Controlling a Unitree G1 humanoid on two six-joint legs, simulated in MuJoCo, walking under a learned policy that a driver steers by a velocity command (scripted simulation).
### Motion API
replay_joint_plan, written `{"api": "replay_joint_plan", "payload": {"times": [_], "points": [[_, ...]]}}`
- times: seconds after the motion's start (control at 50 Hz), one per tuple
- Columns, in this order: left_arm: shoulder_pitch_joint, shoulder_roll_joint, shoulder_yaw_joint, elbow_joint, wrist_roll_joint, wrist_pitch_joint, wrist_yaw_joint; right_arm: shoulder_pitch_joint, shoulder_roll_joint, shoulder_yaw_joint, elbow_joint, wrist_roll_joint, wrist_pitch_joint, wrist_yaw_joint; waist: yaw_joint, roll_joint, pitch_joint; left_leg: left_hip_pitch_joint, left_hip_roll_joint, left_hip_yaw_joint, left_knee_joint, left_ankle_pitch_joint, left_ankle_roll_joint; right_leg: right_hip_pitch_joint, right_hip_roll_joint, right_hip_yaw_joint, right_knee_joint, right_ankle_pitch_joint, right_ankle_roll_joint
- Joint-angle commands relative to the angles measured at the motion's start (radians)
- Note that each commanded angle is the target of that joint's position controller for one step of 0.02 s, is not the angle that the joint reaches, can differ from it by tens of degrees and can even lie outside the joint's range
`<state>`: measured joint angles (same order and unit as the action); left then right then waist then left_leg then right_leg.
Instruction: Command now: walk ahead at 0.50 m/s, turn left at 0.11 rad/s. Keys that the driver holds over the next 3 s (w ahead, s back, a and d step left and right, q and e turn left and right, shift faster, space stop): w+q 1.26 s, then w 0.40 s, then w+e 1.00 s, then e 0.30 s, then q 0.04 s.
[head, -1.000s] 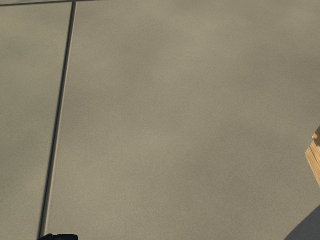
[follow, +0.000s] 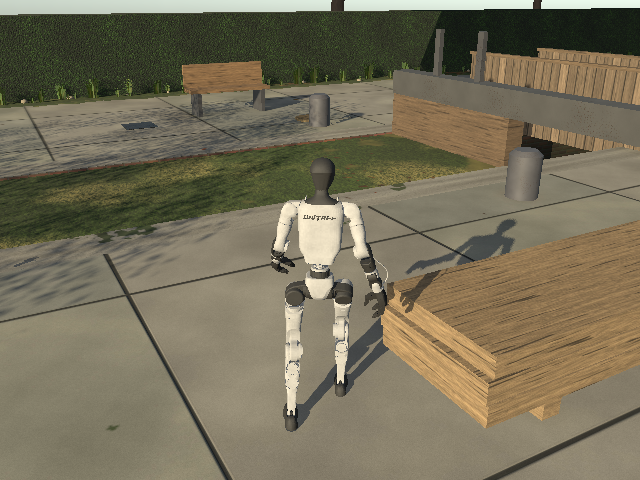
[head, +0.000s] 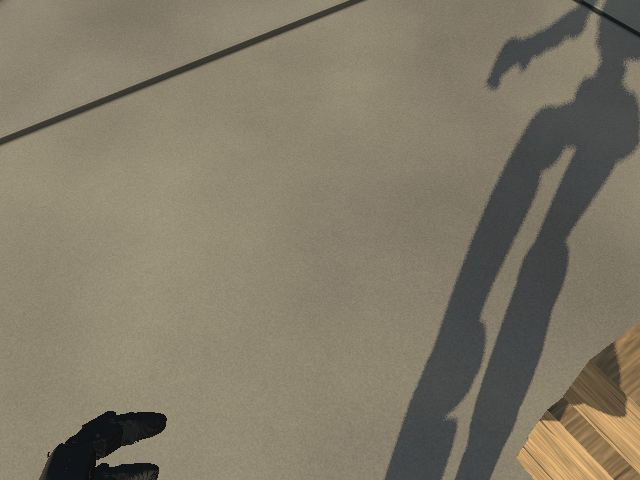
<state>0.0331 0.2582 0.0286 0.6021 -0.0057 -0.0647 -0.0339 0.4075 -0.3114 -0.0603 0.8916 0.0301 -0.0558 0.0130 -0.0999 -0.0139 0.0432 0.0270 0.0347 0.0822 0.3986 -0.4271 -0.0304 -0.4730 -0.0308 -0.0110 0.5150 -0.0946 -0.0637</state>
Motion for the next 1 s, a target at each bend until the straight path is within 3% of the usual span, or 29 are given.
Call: {"api": "replay_joint_plan", "payload": {"times": [0.02,0.04,0.06,0.1,0.14,0.16,0.22,0.32,0.38,0.42,0.48,0.5,0.52,0.54,0.56,0.58,0.6,0.62,0.64,0.66,0.72,0.76,0.82,0.9,0.96,0.98,1.0], "points": [[0.418,0.326,0.110,0.034,0.023,0.002,0.024,0.050,0.010,0.030,-0.112,-0.020,-0.027,0.002,0.190,-0.272,-0.412,-0.641,-0.057,-0.067,0.729,-0.088,0.042,0.900,-0.384,0.585,-0.096,-0.130,-0.248],[0.419,0.228,0.089,0.030,0.017,0.002,0.021,-0.005,-0.100,0.003,-0.094,0.008,-0.041,0.002,0.236,-0.169,-0.403,-0.737,-0.028,-0.200,0.855,-0.155,0.044,0.851,-0.374,0.652,-0.179,-0.258,-0.240],[0.361,0.193,0.075,0.040,0.008,-0.001,0.021,-0.078,-0.135,-0.012,-0.122,0.028,-0.047,0.002,0.220,-0.143,-0.248,-0.803,0.014,-0.188,0.874,-0.081,0.052,0.741,-0.346,0.509,-0.201,-0.235,-0.199],[0.244,0.128,0.057,0.048,0.007,-0.013,0.015,-0.129,-0.115,-0.015,-0.126,0.003,-0.039,-0.009,0.159,-0.072,-0.111,-0.750,0.079,-0.165,0.789,0.056,0.040,0.517,-0.274,0.320,-0.263,-0.101,-0.158],[0.204,0.101,0.054,0.062,0.020,-0.036,0.011,-0.087,-0.080,-0.017,-0.109,0.000,-0.015,-0.012,0.113,-0.084,-0.068,-0.645,0.104,-0.180,0.759,0.119,0.033,0.391,-0.244,0.203,-0.318,0.062,-0.140],[0.183,0.114,0.061,0.075,0.020,-0.044,0.011,-0.071,-0.051,-0.013,-0.112,0.003,-0.003,-0.011,0.085,-0.097,-0.068,-0.640,0.105,-0.177,0.745,0.136,0.023,0.368,-0.257,0.167,-0.343,0.081,-0.154],[0.173,0.130,0.070,0.104,0.025,-0.058,0.023,-0.119,-0.043,-0.018,-0.133,-0.004,0.020,-0.014,0.078,-0.046,-0.010,-0.692,0.108,-0.202,0.675,0.254,0.004,0.341,-0.248,0.050,-0.392,0.151,-0.141],[0.201,0.170,0.083,0.139,0.017,-0.044,0.049,-0.256,-0.010,-0.004,-0.182,-0.010,0.017,0.017,0.121,-0.022,0.043,-0.678,0.086,-0.132,0.391,0.485,0.017,0.368,-0.220,-0.114,-0.412,0.158,-0.102],[0.253,0.194,0.094,0.169,-0.002,-0.027,0.051,-0.365,-0.004,0.003,-0.234,-0.008,0.013,0.036,0.163,-0.015,0.072,-0.708,0.081,-0.089,0.281,0.469,0.045,0.464,-0.253,-0.147,-0.393,0.165,-0.095],[0.267,0.205,0.099,0.184,-0.010,-0.010,0.053,-0.390,-0.019,-0.001,-0.259,-0.008,0.013,0.048,0.164,-0.024,0.069,-0.721,0.066,-0.063,0.239,0.406,0.070,0.547,-0.269,-0.168,-0.344,0.245,-0.081],[0.252,0.253,0.111,0.187,-0.020,0.017,0.061,-0.328,-0.062,-0.027,-0.273,-0.006,0.022,0.051,0.104,-0.072,-0.012,-0.577,-0.024,0.026,0.239,0.247,0.129,0.602,-0.265,-0.204,-0.147,0.678,-0.046],[0.240,0.254,0.110,0.178,-0.026,0.025,0.062,-0.218,-0.099,-0.048,-0.252,-0.001,0.027,0.048,0.038,-0.077,-0.071,-0.432,-0.066,0.045,0.218,0.236,0.160,0.577,-0.245,-0.223,0.009,0.773,-0.029],[0.235,0.237,0.101,0.175,-0.028,0.025,0.064,-0.054,-0.156,-0.082,-0.208,0.001,0.034,0.034,-0.049,-0.054,-0.156,-0.177,-0.108,0.031,0.166,0.285,0.198,0.464,-0.204,-0.243,0.234,0.711,0.007],[0.274,0.162,0.077,0.146,0.002,0.015,0.065,0.043,-0.253,-0.113,-0.185,0.005,0.046,0.013,-0.053,0.110,-0.225,0.126,0.051,-0.265,0.130,0.252,0.278,0.143,-0.127,-0.243,0.563,0.240,0.063],[0.321,0.066,0.040,0.097,0.013,-0.020,0.057,-0.016,-0.314,-0.113,-0.223,0.001,0.029,0.018,0.049,0.288,-0.353,0.340,0.277,-0.866,-0.040,0.049,0.466,-0.194,0.080,-0.053,0.861,-0.499,0.105],[0.207,0.162,0.058,0.083,-0.019,-0.053,0.043,-0.010,-0.208,-0.081,-0.239,-0.007,0.008,0.028,-0.020,0.138,-0.364,0.342,0.288,-0.884,-0.125,0.017,0.420,-0.292,0.028,0.123,0.900,-0.472,0.078],[0.137,0.174,0.059,0.061,-0.042,-0.070,0.035,-0.030,-0.171,-0.069,-0.228,-0.008,-0.007,0.029,-0.014,0.105,-0.232,0.232,0.261,-0.732,-0.126,0.097,0.378,-0.333,-0.008,0.106,0.854,-0.396,0.054],[0.135,0.159,0.056,0.068,-0.023,-0.079,0.042,-0.088,-0.150,-0.062,-0.229,-0.003,-0.014,0.029,0.037,0.018,-0.154,0.087,0.213,-0.614,-0.118,0.208,0.342,-0.292,-0.053,0.105,0.755,-0.325,0.047],[0.142,0.169,0.064,0.081,0.006,-0.075,0.049,-0.145,-0.113,-0.051,-0.240,-0.007,-0.014,0.025,0.072,0.012,-0.113,-0.024,0.180,-0.531,-0.131,0.299,0.321,-0.230,-0.081,0.104,0.672,-0.276,0.051],[0.164,0.174,0.069,0.085,0.010,-0.063,0.047,-0.174,-0.110,-0.047,-0.257,-0.020,-0.016,0.020,0.102,0.052,-0.101,-0.108,0.165,-0.505,-0.148,0.373,0.327,-0.165,-0.093,0.111,0.639,-0.247,0.059],[0.161,0.141,0.061,0.084,0.022,-0.038,0.045,-0.170,-0.123,-0.052,-0.253,-0.016,-0.021,0.005,0.117,0.040,-0.086,-0.202,0.129,-0.418,-0.180,0.491,0.332,-0.124,-0.085,0.085,0.512,-0.188,0.099],[0.083,0.118,0.050,0.061,0.024,-0.033,0.044,-0.139,-0.147,-0.058,-0.240,-0.009,-0.017,-0.010,0.093,0.044,-0.054,-0.226,0.104,-0.377,-0.191,0.490,0.315,-0.147,-0.065,0.077,0.370,-0.073,0.125],[-0.021,0.096,0.037,0.043,0.018,-0.041,0.032,-0.114,-0.152,-0.059,-0.229,-0.005,-0.005,-0.025,0.050,0.085,-0.032,-0.269,0.050,-0.331,-0.183,0.384,0.262,-0.071,-0.015,0.065,0.134,0.129,0.137],[-0.091,0.118,0.042,0.024,0.003,-0.054,0.011,-0.055,-0.142,-0.059,-0.203,0.000,0.007,-0.031,0.019,0.116,-0.025,-0.227,0.073,-0.402,-0.128,0.312,0.238,-0.002,0.022,0.080,0.002,0.179,0.127],[-0.041,0.154,0.058,0.040,0.001,-0.068,0.006,-0.052,-0.135,-0.058,-0.197,0.002,0.013,-0.036,0.055,0.147,-0.038,-0.128,0.110,-0.493,-0.032,0.338,0.216,0.037,0.021,0.103,-0.036,0.062,0.088],[0.018,0.166,0.066,0.058,0.001,-0.074,0.009,-0.068,-0.130,-0.056,-0.200,0.000,0.017,-0.035,0.093,0.156,-0.050,-0.130,0.101,-0.499,0.016,0.376,0.202,0.110,0.026,0.085,-0.065,0.044,0.067],[0.118,0.194,0.082,0.086,0.010,-0.080,0.015,-0.078,-0.101,-0.045,-0.208,-0.005,0.016,-0.032,0.146,0.142,-0.112,-0.161,0.052,-0.472,0.136,0.428,0.173,0.270,0.010,0.086,-0.085,0.053,0.035]]}}
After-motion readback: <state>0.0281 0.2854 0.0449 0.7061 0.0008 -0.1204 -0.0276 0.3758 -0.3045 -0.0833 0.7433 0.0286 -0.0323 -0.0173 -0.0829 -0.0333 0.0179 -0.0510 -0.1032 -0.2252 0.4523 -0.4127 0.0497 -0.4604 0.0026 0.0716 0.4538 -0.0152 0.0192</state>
